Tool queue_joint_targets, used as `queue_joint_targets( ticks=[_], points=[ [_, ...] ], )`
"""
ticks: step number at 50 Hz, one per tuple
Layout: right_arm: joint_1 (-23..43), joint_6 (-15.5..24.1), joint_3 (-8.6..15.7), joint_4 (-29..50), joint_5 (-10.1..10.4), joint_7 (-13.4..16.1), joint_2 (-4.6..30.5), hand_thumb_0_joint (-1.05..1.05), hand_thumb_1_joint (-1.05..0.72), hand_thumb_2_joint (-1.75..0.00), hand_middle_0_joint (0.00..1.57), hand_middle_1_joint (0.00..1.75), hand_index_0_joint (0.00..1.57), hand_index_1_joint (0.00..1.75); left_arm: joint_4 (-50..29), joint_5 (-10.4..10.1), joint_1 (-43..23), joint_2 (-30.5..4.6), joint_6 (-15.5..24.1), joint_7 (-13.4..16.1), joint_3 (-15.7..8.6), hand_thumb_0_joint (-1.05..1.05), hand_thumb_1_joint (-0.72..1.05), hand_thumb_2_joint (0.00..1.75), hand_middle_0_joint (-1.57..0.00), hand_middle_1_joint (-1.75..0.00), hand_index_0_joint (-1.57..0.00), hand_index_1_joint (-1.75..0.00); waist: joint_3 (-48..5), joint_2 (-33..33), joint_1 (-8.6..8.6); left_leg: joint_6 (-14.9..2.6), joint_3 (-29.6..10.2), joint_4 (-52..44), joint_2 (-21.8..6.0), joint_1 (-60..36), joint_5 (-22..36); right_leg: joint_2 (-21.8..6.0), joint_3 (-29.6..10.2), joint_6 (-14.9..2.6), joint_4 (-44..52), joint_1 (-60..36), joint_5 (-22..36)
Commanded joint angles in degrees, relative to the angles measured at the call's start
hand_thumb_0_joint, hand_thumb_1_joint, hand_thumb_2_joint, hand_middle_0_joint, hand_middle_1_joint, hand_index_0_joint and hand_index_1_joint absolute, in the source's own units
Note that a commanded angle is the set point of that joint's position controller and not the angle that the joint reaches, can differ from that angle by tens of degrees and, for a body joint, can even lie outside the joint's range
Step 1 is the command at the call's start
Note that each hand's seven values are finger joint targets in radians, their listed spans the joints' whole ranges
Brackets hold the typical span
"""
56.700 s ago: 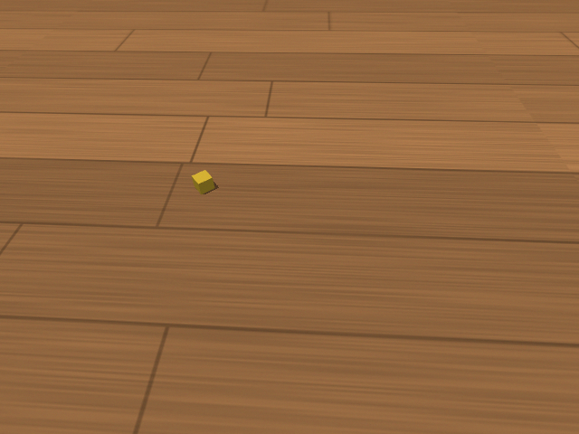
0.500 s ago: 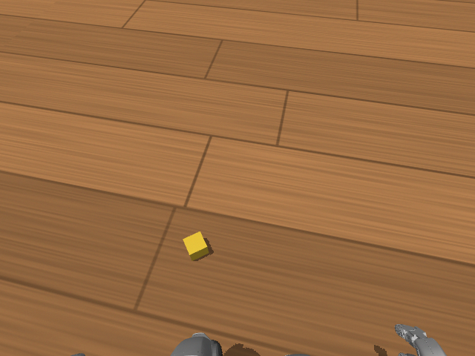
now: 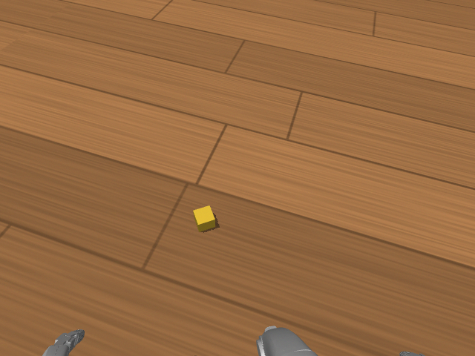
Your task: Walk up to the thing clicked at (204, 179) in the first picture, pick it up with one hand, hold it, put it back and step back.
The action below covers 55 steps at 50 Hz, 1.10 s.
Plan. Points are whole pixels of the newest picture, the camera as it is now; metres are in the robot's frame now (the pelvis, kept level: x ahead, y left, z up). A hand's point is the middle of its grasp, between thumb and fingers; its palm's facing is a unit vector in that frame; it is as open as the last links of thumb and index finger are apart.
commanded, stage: step back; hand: left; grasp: from above
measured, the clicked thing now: (204, 218) +0.74 +0.11 -0.73
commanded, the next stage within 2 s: none
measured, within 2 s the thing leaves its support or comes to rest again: neither
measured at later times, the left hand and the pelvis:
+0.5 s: hand out of the picture -0.09 +0.24 -0.13, palm faces -0.03 -0.90 -0.43, open 7.4 cm; pelvis -0.17 -0.03 +0.00, yaw -2 degrees
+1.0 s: hand out of the picture -0.28 +0.22 -0.15, palm faces -0.05 -0.92 -0.39, open 7.4 cm; pelvis -0.35 -0.05 -0.01, yaw -4 degrees
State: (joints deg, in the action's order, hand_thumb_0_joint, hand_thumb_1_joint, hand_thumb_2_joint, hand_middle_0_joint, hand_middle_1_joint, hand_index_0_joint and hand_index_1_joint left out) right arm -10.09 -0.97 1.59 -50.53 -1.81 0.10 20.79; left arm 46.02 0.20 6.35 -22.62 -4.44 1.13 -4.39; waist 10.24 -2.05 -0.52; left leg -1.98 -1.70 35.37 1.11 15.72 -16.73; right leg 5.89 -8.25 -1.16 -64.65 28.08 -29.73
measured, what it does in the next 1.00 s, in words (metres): walks backwards: right foot, then left foot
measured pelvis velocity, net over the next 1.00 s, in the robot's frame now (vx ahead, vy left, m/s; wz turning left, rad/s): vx -0.35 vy -0.05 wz -0.07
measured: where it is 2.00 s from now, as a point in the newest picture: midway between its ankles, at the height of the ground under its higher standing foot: outside the picture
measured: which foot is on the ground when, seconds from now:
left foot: down 0.00-0.30, up 0.32-0.58, down 0.60-0.94, up 0.96-1.00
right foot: up 0.00-0.24, down 0.26-0.62, up 0.64-0.90, down 0.92-1.00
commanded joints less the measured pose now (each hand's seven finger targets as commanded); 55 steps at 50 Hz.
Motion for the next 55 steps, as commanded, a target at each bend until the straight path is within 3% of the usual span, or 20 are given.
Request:
queue_joint_targets(
  ticks=[1, 6, 12, 13, 14, 15, 16, 19, 26, 29, 30, 31, 32, 35, 42, 45, 47, 48, 51, 55],
  points=[
    [2.92, 1.38, 4.43, 5.92, 0.06, 1.82, 14.33, 0.00, -0.90, -0.90, 0.20, 0.30, 0.20, 0.30, -3.15, 0.38, 5.04, -9.93, 1.87, 0.54, -3.88, 0.00, 0.90, 0.90, -0.20, -0.30, -0.20, -0.30, -10.84, 8.64, 1.39, -11.92, -12.60, -9.78, -15.60, -7.48, 28.72, -0.31, -1.86, 2.02, -8.07, 1.57, 0.72],
    [-0.29, 0.99, 5.22, 6.60, 0.06, 1.93, 15.71, 0.00, -0.90, -0.90, 0.20, 0.30, 0.20, 0.30, -3.92, 0.66, 3.57, -9.49, 2.23, -0.05, -3.49, 0.00, 0.90, 0.90, -0.20, -0.30, -0.20, -0.30, -12.32, 10.60, -1.94, -13.41, -12.57, -9.18, -16.69, -11.29, 25.17, -2.53, 1.84, 3.44, 7.20, -1.31, -0.63],
    [4.46, -0.70, 5.85, 8.22, 0.44, 1.34, 17.79, 0.00, -0.90, -0.90, 0.20, 0.30, 0.20, 0.30, 1.97, 1.16, 14.49, -9.38, 2.69, -1.10, -3.86, 0.00, 0.90, 0.90, -0.20, -0.30, -0.20, -0.30, -15.98, 13.96, 2.34, -6.64, -9.79, -7.98, -13.56, 1.27, 8.73, -4.59, 9.15, -0.83, 36.18, -20.20, 10.66],
    [3.52, -0.93, 5.24, 8.14, 0.77, 1.26, 15.91, 0.00, -0.90, -0.90, 0.20, 0.30, 0.20, 0.30, 2.10, 1.99, 14.93, -10.97, 2.91, -1.10, -4.38, 0.00, 0.90, 0.90, -0.20, -0.30, -0.20, -0.30, -14.64, 9.56, 2.36, -3.32, -8.76, -5.05, -10.79, 8.13, 1.61, -6.97, 4.03, -2.22, 38.68, -22.55, 9.56],
    [4.09, -0.84, 4.33, 9.22, 1.27, 1.14, 12.26, 0.00, -0.90, -0.90, 0.20, 0.30, 0.20, 0.30, 0.84, 2.67, 14.27, -15.06, 3.15, -1.13, -5.47, 0.00, 0.90, 0.90, -0.20, -0.30, -0.20, -0.30, -11.00, -4.22, 2.81, 0.67, -4.50, 6.17, -1.80, 18.74, -9.98, -18.13, -13.80, -6.28, 43.86, -20.70, 3.64],
    [7.01, -0.95, 4.83, 9.48, 1.15, 2.13, 12.47, 0.00, -0.90, -0.90, 0.20, 0.30, 0.20, 0.30, -2.11, 2.64, 7.46, -22.03, 2.73, -1.02, -6.59, 0.00, 0.90, 0.90, -0.20, -0.30, -0.20, -0.30, -7.52, -17.20, 5.15, 2.67, -3.62, 22.52, 4.25, 15.05, -17.49, -30.31, -25.60, -15.73, 51.50, -3.51, 0.03],
    [6.38, -1.26, 5.50, 8.87, 0.88, 2.23, 14.71, 0.00, -0.90, -0.90, 0.20, 0.30, 0.20, 0.30, -4.14, 2.30, 2.91, -20.72, 3.27, -0.62, -6.12, 0.00, 0.90, 0.90, -0.20, -0.30, -0.20, -0.30, -3.81, -12.48, 2.84, 3.21, -9.30, 30.96, 2.14, 12.59, -15.75, -31.10, -24.62, -16.51, 52.00, 3.21, 1.63],
    [-0.97, -0.37, 4.52, 5.45, 1.79, 1.91, 12.45, 0.00, -0.90, -0.90, 0.20, 0.30, 0.20, 0.30, -5.00, 2.51, -3.42, -13.23, 3.67, 0.11, -4.51, 0.00, 0.90, 0.90, -0.20, -0.30, -0.20, -0.30, -6.30, -6.65, -1.53, 2.52, -6.91, 33.16, 5.95, 11.36, -8.63, -18.77, -3.46, -9.16, 41.64, -5.07, 24.36],
    [-1.20, 0.36, 3.86, 5.79, 0.66, 1.74, 11.08, 0.00, -0.90, -0.90, 0.20, 0.30, 0.20, 0.30, -5.40, 2.11, 3.08, -13.35, 2.73, 1.05, -3.93, 0.00, 0.90, 0.90, -0.20, -0.30, -0.20, -0.30, -11.12, -10.79, 3.01, 2.57, -0.06, 7.29, 0.58, 8.60, -12.51, -20.83, -3.07, -9.68, 33.66, -22.13, 39.89],
    [-6.43, 0.82, 4.63, 2.95, 0.28, 1.65, 11.76, 0.00, -0.90, -0.90, 0.20, 0.30, 0.20, 0.30, -5.94, 1.06, 2.20, -12.03, 1.60, 0.53, -2.70, 0.00, 0.90, 0.90, -0.20, -0.30, -0.20, -0.30, -13.37, -6.19, 0.81, 0.98, 1.22, -13.16, -0.09, -3.00, 6.30, -17.61, -0.52, -5.51, 26.08, -17.29, 34.41],
    [-5.49, 0.89, 5.56, 3.14, -0.61, 1.78, 15.44, 0.00, -0.90, -0.90, 0.20, 0.30, 0.20, 0.30, -6.20, 0.75, 3.96, -9.60, 1.32, 0.26, -1.94, 0.00, 0.90, 0.90, -0.20, -0.30, -0.20, -0.30, -13.58, 1.90, 1.65, -2.00, -11.90, -14.56, -9.34, -7.93, 10.95, -12.97, 1.48, -2.65, 20.81, -7.02, 21.92],
    [-1.85, 0.59, 6.70, 4.63, -0.01, 1.10, 23.21, 0.00, -0.90, -0.90, 0.20, 0.30, 0.20, 0.30, -7.46, 0.13, 0.85, -9.51, 1.48, 0.61, -2.03, 0.00, 0.90, 0.90, -0.20, -0.30, -0.20, -0.30, -12.57, 15.65, 0.45, -10.95, -26.09, -16.10, -21.92, -2.90, 18.74, -2.77, 9.07, -0.01, 11.32, -1.71, -2.39],
    [-1.49, 0.88, 7.01, 5.09, -0.24, 1.09, 24.10, 0.00, -0.90, -0.90, 0.20, 0.30, 0.20, 0.30, -6.69, 1.01, -2.49, -11.63, 1.35, 1.24, -3.41, 0.00, 0.90, 0.90, -0.20, -0.30, -0.20, -0.30, -10.54, 14.38, -2.29, -16.76, -32.41, -17.93, -26.14, 5.77, 19.47, -3.07, 0.59, 0.69, -1.24, -4.79, -8.80],
    [3.84, 1.17, 4.59, 5.30, -0.40, 2.07, 17.43, 0.00, -0.90, -0.90, 0.20, 0.30, 0.20, 0.30, -3.24, -0.21, 2.36, -10.52, 0.77, 0.80, -3.32, 0.00, 0.90, 0.90, -0.20, -0.30, -0.20, -0.30, -10.50, 6.71, 2.73, -11.45, -14.14, -11.61, -17.03, 2.93, 26.12, -0.83, -3.02, -0.42, -11.69, -2.32, -0.77],
    [0.89, 0.55, 5.53, 5.13, -0.86, 1.66, 16.83, 0.00, -0.90, -0.90, 0.20, 0.30, 0.20, 0.30, -1.35, 1.12, 3.69, -9.79, 3.00, -0.78, -2.76, 0.00, 0.90, 0.90, -0.20, -0.30, -0.20, -0.30, -13.41, 12.85, -0.82, -10.47, -12.55, -10.78, -15.59, -6.61, 2.86, -5.44, 5.18, 1.17, 21.80, -7.28, -1.40],
    [2.26, -0.85, 5.08, 4.69, -0.43, 0.95, 16.30, 0.00, -0.90, -0.90, 0.20, 0.30, 0.20, 0.30, 4.77, 1.76, 12.61, -9.42, 4.54, -0.73, -3.20, 0.00, 0.90, 0.90, -0.20, -0.30, -0.20, -0.30, -14.11, 10.75, 2.58, -6.58, -6.89, -4.10, -11.55, 2.40, -4.57, -3.70, 8.07, -1.12, 43.14, -21.37, 8.80],
    [3.64, -0.49, 3.27, 6.83, 0.12, 1.01, 9.77, 0.00, -0.90, -0.90, 0.20, 0.30, 0.20, 0.30, 2.11, 2.96, 7.53, -18.91, 5.23, -0.44, -5.61, 0.00, 0.90, 0.90, -0.20, -0.30, -0.20, -0.30, -9.41, -9.89, 3.22, 1.38, -2.82, 11.29, 0.75, 19.21, -14.66, -23.65, -23.52, -9.21, 50.46, -14.68, -12.04],
    [6.67, -0.53, 4.70, 6.12, 0.22, 1.37, 13.69, 0.00, -0.90, -0.90, 0.20, 0.30, 0.20, 0.30, 1.04, 2.82, 3.26, -21.53, 5.16, -0.34, -5.80, 0.00, 0.90, 0.90, -0.20, -0.30, -0.20, -0.30, -5.04, -8.81, 4.27, 2.78, -9.17, 18.93, -0.90, 12.69, -14.96, -29.35, -28.28, -14.45, 52.43, -0.50, -16.98],
    [1.73, 0.37, 4.40, 2.60, 1.05, 0.75, 12.85, 0.00, -0.90, -0.90, 0.20, 0.30, 0.20, 0.30, 0.57, 2.53, -2.12, -14.78, 6.20, 0.01, -4.09, 0.00, 0.90, 0.90, -0.20, -0.30, -0.20, -0.30, -3.42, -3.46, 0.04, 2.36, -6.85, 22.91, 1.75, 11.57, -6.38, -18.87, -9.56, -9.24, 45.86, -4.94, -0.20],
    [2.58, 1.62, 3.90, 2.08, 0.05, -0.52, 11.94, 0.00, -0.90, -0.90, 0.20, 0.30, 0.20, 0.30, 2.22, 2.93, 2.76, -14.92, 6.64, -0.62, -4.22, 0.00, 0.90, 0.90, -0.20, -0.30, -0.20, -0.30, -5.67, -7.85, 3.44, 3.06, -2.00, 7.87, -1.01, 9.38, -10.73, -18.49, -8.10, -8.70, 45.15, -12.58, -5.72]
  ],
)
